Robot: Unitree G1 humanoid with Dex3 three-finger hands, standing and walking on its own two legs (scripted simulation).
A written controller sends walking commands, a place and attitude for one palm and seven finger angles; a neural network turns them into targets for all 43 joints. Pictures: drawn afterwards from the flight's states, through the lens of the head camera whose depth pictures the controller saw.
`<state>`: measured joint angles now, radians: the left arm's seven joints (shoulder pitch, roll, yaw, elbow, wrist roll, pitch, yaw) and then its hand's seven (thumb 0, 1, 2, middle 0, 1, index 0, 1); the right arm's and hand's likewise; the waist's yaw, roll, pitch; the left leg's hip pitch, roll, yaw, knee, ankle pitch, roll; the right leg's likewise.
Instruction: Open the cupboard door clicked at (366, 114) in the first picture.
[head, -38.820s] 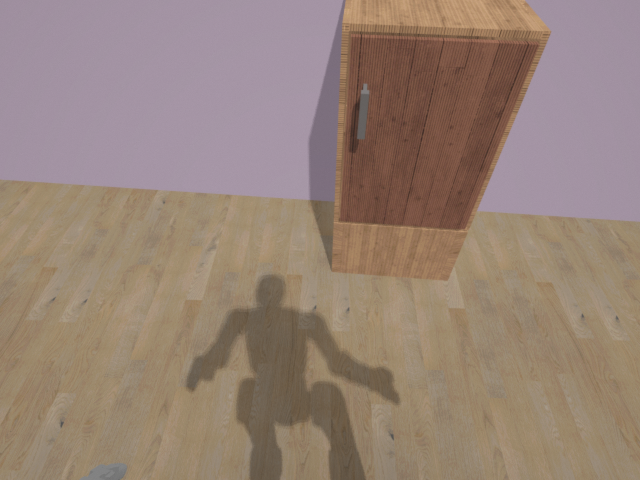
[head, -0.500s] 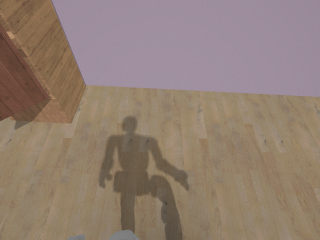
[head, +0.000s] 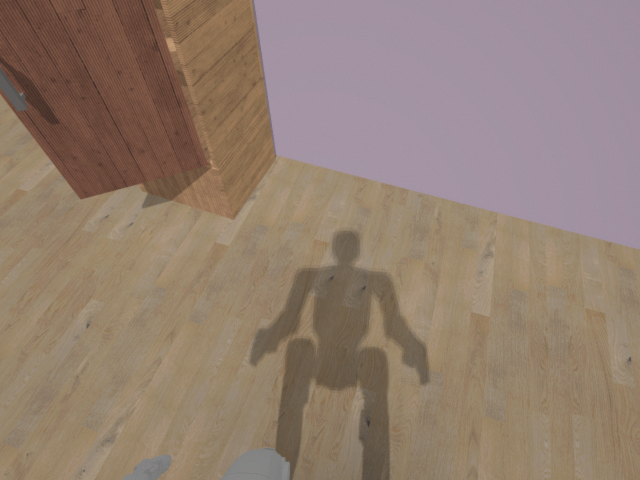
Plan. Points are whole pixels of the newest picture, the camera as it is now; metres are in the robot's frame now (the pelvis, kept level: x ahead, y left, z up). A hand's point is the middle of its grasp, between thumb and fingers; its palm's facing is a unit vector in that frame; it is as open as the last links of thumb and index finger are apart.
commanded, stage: turn to face it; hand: left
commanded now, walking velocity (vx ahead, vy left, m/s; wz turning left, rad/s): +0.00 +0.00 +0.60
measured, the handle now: (6, 80) +0.92 +0.79 -0.03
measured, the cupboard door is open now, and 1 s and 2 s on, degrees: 43 43 43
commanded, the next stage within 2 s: take the last steps up to it in 0.58 s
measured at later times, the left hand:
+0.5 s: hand out of the picture +0.05 +0.21 -0.16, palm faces +0.28 -0.92 -0.28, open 7.4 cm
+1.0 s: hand out of the picture +0.03 +0.21 -0.16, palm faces +0.43 -0.88 -0.19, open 7.4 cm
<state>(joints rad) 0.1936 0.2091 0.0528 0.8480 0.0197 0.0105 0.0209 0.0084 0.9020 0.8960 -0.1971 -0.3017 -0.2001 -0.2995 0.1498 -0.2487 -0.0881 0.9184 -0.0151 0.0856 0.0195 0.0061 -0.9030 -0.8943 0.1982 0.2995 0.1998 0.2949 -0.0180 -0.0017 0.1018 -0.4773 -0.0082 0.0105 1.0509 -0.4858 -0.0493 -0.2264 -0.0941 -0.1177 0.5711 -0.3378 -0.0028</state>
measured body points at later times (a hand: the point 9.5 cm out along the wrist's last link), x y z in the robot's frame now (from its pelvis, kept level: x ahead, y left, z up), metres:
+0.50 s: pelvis +0.02 -0.02 -0.01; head +0.05 -0.02 +0.44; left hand +0.04 +0.26 -0.14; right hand +0.16 -0.24 -0.16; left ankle +0.00 +0.12 -0.73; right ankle +0.05 -0.14 -0.74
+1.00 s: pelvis +0.05 +0.00 +0.01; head +0.07 +0.02 +0.45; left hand +0.01 +0.25 -0.15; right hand +0.16 -0.21 -0.14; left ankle -0.01 +0.08 -0.73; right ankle +0.11 -0.12 -0.69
